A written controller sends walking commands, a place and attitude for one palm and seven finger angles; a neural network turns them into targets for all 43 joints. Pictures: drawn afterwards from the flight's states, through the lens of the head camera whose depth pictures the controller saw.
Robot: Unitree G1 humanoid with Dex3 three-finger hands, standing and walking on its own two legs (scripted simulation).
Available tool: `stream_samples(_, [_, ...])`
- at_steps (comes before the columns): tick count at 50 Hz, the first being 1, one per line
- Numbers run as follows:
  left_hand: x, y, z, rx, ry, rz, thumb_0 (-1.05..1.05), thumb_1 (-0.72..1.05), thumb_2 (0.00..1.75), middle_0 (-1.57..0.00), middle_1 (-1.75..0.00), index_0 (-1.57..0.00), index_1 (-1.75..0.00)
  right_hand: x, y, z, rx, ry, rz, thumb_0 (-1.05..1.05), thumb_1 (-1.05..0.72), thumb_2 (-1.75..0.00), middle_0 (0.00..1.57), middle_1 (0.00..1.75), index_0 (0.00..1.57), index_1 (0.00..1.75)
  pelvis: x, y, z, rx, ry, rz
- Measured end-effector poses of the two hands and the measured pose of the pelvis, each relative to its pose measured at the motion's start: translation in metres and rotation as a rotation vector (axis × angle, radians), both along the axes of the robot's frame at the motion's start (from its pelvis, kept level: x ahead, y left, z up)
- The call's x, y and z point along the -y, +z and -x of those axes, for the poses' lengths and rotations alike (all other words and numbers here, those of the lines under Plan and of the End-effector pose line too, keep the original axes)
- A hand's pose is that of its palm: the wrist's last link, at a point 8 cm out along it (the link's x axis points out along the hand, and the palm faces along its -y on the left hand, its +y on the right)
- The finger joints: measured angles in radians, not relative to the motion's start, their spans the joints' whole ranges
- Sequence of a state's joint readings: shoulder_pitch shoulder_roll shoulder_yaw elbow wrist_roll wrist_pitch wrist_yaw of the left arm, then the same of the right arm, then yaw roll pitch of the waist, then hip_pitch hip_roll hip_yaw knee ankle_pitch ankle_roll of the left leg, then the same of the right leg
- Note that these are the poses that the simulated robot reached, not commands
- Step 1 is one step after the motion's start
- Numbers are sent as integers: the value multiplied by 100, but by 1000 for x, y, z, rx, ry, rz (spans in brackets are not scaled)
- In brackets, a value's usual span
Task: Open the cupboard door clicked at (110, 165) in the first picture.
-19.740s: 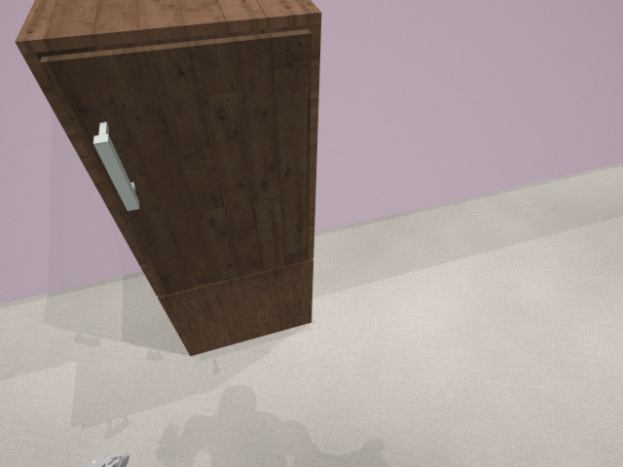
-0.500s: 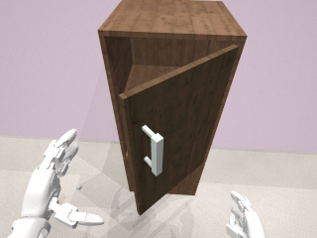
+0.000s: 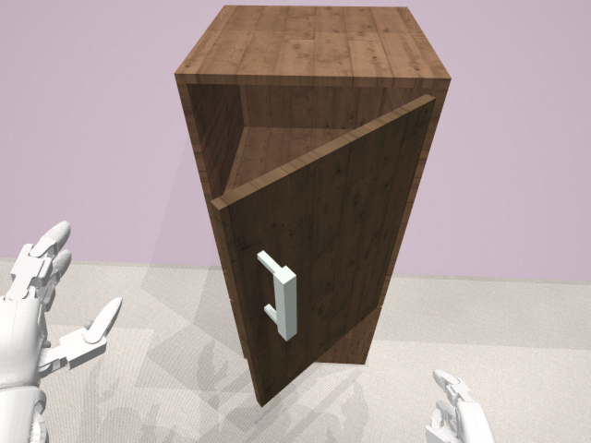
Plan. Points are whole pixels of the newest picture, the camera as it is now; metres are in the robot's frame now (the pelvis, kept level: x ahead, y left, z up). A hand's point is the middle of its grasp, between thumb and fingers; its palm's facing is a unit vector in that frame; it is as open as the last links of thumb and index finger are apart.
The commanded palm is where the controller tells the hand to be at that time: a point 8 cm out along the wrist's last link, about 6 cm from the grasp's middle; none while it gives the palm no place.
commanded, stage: draw the hand back to the body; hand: left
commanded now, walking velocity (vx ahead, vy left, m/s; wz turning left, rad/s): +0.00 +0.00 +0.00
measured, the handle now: (277, 296) +0.29 +0.07 +0.06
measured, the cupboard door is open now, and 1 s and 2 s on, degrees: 44 44 44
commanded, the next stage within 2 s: step back with the hand held close in 0.48 s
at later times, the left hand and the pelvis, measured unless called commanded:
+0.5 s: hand (98, 315) +0.19 +0.24 +0.15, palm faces +0.44 -0.81 -0.39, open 7.4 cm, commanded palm +0.14 +0.27 +0.17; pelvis +0.00 -0.02 +0.00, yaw +0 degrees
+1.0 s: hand (71, 339) +0.16 +0.25 +0.15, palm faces +0.33 -0.79 -0.52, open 7.4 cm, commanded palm +0.10 +0.29 +0.17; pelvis -0.04 +0.00 +0.00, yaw -1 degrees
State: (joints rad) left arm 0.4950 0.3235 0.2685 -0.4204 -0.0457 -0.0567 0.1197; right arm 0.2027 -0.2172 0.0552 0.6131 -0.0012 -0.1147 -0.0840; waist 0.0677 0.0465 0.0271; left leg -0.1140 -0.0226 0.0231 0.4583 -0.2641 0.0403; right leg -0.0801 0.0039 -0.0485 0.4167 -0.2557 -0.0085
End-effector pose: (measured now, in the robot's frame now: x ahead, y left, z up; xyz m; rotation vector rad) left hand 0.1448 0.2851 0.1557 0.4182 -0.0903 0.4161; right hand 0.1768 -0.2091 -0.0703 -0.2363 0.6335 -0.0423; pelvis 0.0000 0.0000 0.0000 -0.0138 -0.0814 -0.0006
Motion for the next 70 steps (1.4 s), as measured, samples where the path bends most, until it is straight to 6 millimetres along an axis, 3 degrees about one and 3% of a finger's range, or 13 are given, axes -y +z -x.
stream_samples(9, [-5, 19, -2, 54, 45, -47, 0, 72, 82, -20, -30, -21, -30, 16, 1, -8, -5, -13, 7, 1, -90, -89, 20, 30, 20, 30, 10, 2, -5, 5, 0, -2])
stream_samples(15, [5, 11, -5, 27, 38, -17, 1, 83, 87, -20, -30, -21, -30, 23, -1, -9, -15, -20, -1, 1, -90, -89, 20, 30, 20, 30, 15, 3, -5, 6, 0, -5])
stream_samples(26, [15, 14, -3, 31, 25, -33, 1, 88, 89, -21, -30, -21, -30, 30, -3, -4, -20, -28, -8, 1, -91, -89, 20, 30, 20, 30, 24, 3, -4, 13, -2, -5])
stream_samples(34, [10, 19, -3, 41, 24, -69, 1, 89, 90, -21, -30, -21, -30, 34, -5, 2, -39, -40, -16, 1, -90, -89, 20, 30, 20, 30, 26, 2, 2, -9, 4, 2])
stream_samples(43, [11, 9, -1, -40, -66, -112, 1, 89, 90, -21, -30, -21, -30, 45, -5, 26, -88, -124, 24, 1, -91, -89, 20, 30, 20, 30, 13, 0, 20, -63, -13, 2])
stream_samples(53, [-10, 21, 31, 31, -88, -189, 1, 88, 89, -21, -30, -22, -30, 34, -2, 67, -94, -167, 49, 1, -91, -89, 20, 30, 20, 30, -1, -5, 52, -66, -18, 1])
stream_samples(61, [-21, 15, 69, 78, -54, -194, 1, 88, 90, -21, -30, -21, -30, 17, -6, 97, -60, -126, 50, 1, -90, -89, 20, 30, 20, 30, -10, -14, 83, -52, -4, 10])
stream_samples(70, [-23, 19, 120, 151, 9, -234, 1, 88, 90, -21, -30, -22, -30, 8, -22, 124, -85, -50, 44, 1, -90, -89, 20, 30, 20, 30, -4, -23, 113, -34, 71, 10])
